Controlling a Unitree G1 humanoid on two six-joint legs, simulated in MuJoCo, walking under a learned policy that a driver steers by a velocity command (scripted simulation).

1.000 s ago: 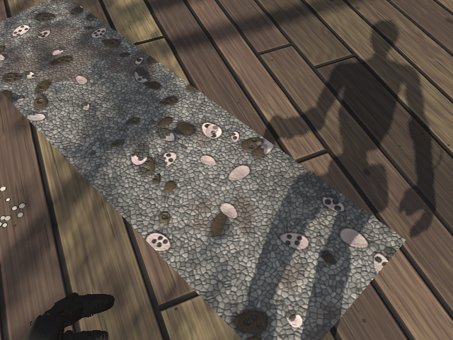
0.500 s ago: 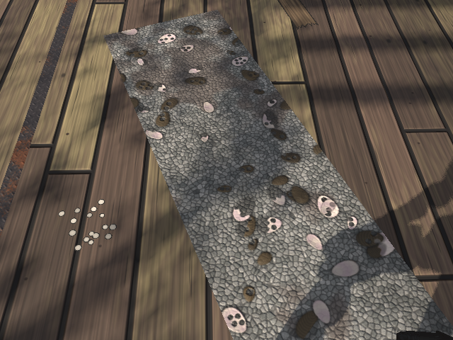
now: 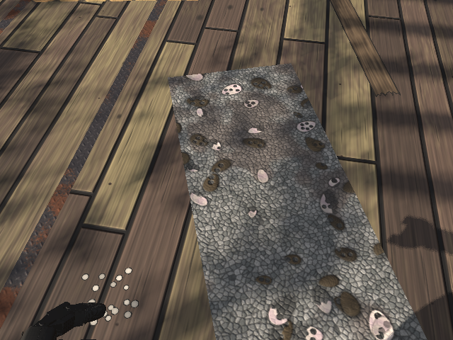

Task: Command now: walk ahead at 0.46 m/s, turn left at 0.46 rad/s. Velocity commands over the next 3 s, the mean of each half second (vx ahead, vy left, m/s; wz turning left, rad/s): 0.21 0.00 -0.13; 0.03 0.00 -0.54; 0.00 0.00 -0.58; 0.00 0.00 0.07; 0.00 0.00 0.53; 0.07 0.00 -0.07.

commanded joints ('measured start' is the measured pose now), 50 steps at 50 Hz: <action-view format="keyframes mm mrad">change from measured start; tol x32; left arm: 1 346 264 88 32 3 -2 1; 50 142 193 58 -94 -15 142 55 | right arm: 1 112 -30 17 -99 18 -28 -3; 50 -285 -76 -31 -67 -19 27 -28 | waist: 1 116 -336 -323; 21 75 287 -195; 38 108 133 -99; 40 68 -317 -92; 50 82 -129 -95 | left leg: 1 -612 5 55 602 -135 -39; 18 -101 78 170 -223 431 -70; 21 151 540 -228 -254 865 216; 37 -52 409 207 -229 592 127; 41 -562 95 252 471 -218 -136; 50 -511 96 165 382 144 -148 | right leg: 1 797 -466 801 -169 -270 -290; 9 272 -209 169 -163 700 -222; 18 197 -154 287 -73 135 -127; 21 -123 49 45 407 -634 22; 26 -125 -50 29 675 -396 117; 36 95 -69 -85 208 -257 53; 40 483 -344 355 -109 412 -180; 50 361 -224 294 -143 193 -212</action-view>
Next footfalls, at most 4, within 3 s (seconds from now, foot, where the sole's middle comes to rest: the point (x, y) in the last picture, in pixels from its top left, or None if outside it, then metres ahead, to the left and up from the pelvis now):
0.38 left None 0.25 0.11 -0.76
0.78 right None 0.16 -0.14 -0.76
1.28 left None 0.27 0.05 -0.76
1.68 right None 0.08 -0.15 -0.76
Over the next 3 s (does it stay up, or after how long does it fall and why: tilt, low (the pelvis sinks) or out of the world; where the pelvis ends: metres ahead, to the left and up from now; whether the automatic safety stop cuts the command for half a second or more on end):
stays up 0.18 -0.05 0.01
